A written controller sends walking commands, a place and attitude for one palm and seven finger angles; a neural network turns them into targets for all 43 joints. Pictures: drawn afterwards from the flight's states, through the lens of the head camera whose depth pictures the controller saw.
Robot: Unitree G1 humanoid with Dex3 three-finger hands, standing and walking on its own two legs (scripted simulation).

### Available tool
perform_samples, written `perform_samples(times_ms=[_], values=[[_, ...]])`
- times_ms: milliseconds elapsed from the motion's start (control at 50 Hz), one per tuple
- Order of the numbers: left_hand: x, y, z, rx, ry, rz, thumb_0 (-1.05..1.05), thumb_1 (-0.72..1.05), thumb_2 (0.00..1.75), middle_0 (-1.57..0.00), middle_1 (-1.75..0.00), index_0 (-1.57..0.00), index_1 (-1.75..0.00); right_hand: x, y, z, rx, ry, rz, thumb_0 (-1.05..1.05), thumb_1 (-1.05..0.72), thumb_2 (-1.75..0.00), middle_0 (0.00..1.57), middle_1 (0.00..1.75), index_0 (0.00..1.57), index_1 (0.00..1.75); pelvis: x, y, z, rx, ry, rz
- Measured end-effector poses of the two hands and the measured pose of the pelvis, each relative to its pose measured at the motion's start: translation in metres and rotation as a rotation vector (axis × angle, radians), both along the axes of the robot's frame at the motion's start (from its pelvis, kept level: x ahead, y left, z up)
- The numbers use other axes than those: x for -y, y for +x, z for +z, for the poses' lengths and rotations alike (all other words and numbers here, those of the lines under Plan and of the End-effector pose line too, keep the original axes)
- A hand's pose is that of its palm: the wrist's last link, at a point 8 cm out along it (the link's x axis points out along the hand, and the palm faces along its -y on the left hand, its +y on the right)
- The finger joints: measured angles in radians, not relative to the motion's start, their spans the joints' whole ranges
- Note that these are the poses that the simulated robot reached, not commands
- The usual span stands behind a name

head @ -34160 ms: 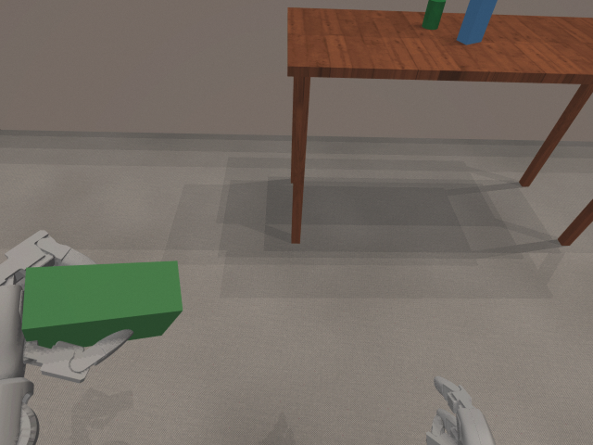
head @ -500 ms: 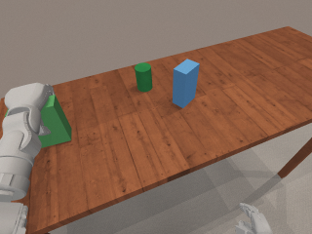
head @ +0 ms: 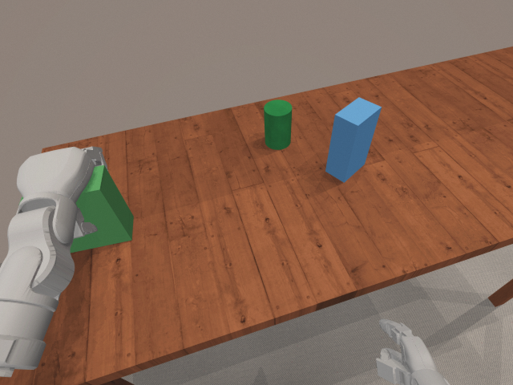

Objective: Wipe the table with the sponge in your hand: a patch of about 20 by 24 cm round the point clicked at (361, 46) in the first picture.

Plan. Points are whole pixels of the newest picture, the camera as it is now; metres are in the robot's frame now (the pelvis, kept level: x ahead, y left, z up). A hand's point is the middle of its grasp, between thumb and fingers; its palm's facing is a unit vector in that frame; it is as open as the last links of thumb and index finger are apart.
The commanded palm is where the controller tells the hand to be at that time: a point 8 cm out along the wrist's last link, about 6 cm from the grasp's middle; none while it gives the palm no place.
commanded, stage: wipe back along the first lane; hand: left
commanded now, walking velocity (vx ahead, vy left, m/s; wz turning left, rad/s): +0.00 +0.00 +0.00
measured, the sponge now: (90, 219) +0.32 +0.32 +0.08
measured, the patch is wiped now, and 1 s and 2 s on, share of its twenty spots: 0.90 0.90 0.90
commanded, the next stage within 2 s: lift the sponge slowly off the table in 1.40 s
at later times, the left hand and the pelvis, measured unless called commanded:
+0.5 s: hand (81, 221) +0.29 +0.29 +0.13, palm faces +0.06 -0.04 -1.00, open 9.6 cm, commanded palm +0.24 +0.27 +0.16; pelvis -0.01 -0.01 +0.00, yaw -1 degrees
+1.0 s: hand (82, 251) +0.24 +0.26 +0.13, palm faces +0.11 -0.06 -0.99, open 9.6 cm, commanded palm +0.19 +0.26 +0.16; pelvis +0.00 -0.03 -0.01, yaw -2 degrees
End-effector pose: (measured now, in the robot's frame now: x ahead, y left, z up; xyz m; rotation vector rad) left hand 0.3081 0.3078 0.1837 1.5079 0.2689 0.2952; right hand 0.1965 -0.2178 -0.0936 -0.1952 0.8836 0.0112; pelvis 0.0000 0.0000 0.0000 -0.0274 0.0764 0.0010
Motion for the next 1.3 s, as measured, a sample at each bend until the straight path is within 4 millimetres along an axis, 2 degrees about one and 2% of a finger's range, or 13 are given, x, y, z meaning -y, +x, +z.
perform_samples(times_ms=[120, 280, 560, 700, 840, 1000, 1300], values=[[0.008, -0.019, -0.001, 0.026, 0.006, 0.004, 0.0, -0.48, 1.09, -0.74, -1.43, -0.76, -1.44, -0.011, 0.005, 0.002, 0.017, 0.013, 0.036, 0.01, -0.91, -0.9, 0.2, 0.3, 0.2, 0.3, -0.001, -0.005, 0.0, 0.017, 0.002, 0.005], [0.015, -0.029, -0.002, 0.028, 0.001, 0.036, 0.01, -0.48, 1.08, -0.74, -1.43, -0.76, -1.44, -0.013, 0.014, 0.012, 0.073, 0.018, 0.048, 0.01, -0.91, -0.9, 0.2, 0.3, 0.2, 0.3, 0.004, -0.011, 0.001, 0.041, 0.006, -0.002], [0.03, -0.049, -0.003, 0.043, 0.004, 0.046, 0.01, -0.46, 1.07, -0.73, -1.44, -0.75, -1.44, 0.013, 0.01, 0.011, 0.088, 0.016, 0.023, 0.01, -0.91, -0.9, 0.2, 0.3, 0.2, 0.3, 0.018, -0.007, 0.0, 0.052, 0.012, -0.018], [0.038, -0.063, -0.003, 0.062, 0.001, 0.056, 0.01, -0.45, 1.06, -0.72, -1.44, -0.74, -1.45, 0.028, 0.014, 0.01, 0.098, 0.009, 0.008, 0.01, -0.91, -0.9, 0.2, 0.3, 0.2, 0.3, 0.025, -0.003, -0.002, 0.05, 0.014, -0.025], [0.043, -0.075, -0.004, 0.076, -0.009, 0.061, 0.02, -0.44, 1.05, -0.72, -1.45, -0.74, -1.45, 0.034, 0.021, 0.013, 0.124, 0.012, 0.002, 0.01, -0.91, -0.9, 0.2, 0.3, 0.2, 0.3, 0.031, 0.001, -0.004, 0.051, 0.016, -0.033], [0.049, -0.092, -0.003, 0.086, -0.022, 0.05, 0.02, -0.44, 1.05, -0.71, -1.45, -0.74, -1.45, 0.034, 0.024, 0.015, 0.14, 0.012, 0.004, 0.01, -0.91, -0.9, 0.2, 0.3, 0.2, 0.3, 0.032, 0.002, -0.006, 0.056, 0.015, -0.039], [0.052, -0.112, -0.004, 0.111, -0.054, 0.04, 0.02, -0.43, 1.05, -0.71, -1.46, -0.73, -1.46, 0.024, 0.019, 0.016, 0.141, 0.016, 0.0, 0.01, -0.91, -0.9, 0.2, 0.3, 0.19, 0.29, 0.025, -0.002, -0.007, 0.063, 0.012, -0.049]])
